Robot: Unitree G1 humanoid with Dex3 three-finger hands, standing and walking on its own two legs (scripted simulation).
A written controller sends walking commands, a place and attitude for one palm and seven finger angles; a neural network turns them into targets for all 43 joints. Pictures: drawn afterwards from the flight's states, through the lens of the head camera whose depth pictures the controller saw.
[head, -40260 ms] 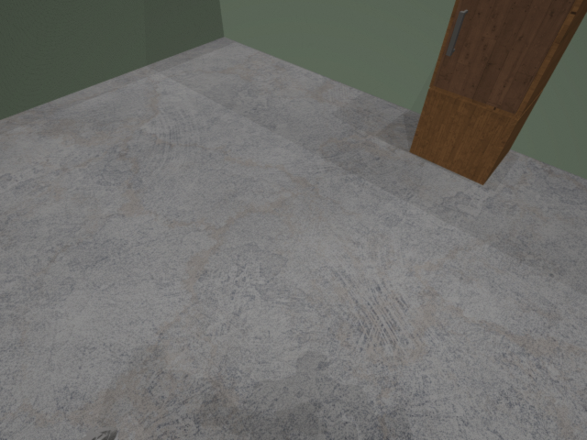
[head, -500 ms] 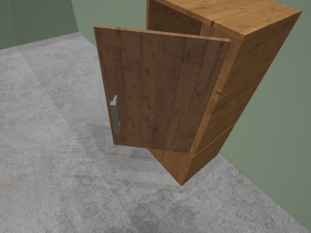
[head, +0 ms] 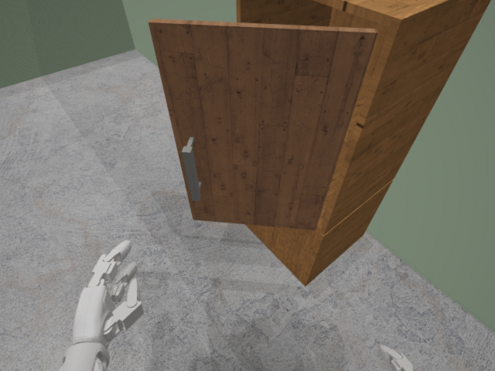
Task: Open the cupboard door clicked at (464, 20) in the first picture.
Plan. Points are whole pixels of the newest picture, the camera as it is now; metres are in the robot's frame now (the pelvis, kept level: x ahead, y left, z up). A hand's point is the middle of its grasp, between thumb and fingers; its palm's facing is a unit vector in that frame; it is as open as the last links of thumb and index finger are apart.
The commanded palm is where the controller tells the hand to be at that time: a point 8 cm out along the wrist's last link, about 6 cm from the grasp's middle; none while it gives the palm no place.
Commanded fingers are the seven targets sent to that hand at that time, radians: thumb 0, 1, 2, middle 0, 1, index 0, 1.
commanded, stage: raise the hand with hooked fingers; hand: left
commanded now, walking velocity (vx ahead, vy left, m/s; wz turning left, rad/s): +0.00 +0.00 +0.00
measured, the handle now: (193, 170) +0.59 +0.14 -0.06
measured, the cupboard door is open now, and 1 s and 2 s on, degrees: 45 45 45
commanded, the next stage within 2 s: move the hooked fingers beside the handle in 1.88 s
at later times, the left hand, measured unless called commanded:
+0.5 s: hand (146, 319) +0.23 +0.17 -0.05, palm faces -0.11 -0.99 -0.05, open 10.4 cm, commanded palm +0.20 +0.24 -0.04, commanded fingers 0.00 0.04 0.53 -0.26 -0.86 -0.26 -0.86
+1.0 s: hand (120, 298) +0.26 +0.23 -0.05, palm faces -0.07 -1.00 -0.05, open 13.3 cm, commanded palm +0.25 +0.28 -0.04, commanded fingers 0.00 -0.50 0.30 -0.30 -1.20 -0.30 -1.20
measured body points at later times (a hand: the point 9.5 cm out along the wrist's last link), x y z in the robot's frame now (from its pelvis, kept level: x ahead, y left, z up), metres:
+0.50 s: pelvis +0.00 -0.03 -0.08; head +0.09 -0.02 +0.36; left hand +0.23 +0.23 -0.04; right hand +0.20 -0.25 -0.17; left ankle +0.07 +0.05 -0.71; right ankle +0.00 -0.11 -0.71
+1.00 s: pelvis +0.01 +0.00 -0.08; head +0.09 +0.02 +0.36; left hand +0.26 +0.28 -0.04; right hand +0.17 -0.26 -0.15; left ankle +0.07 +0.05 -0.71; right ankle +0.00 -0.11 -0.71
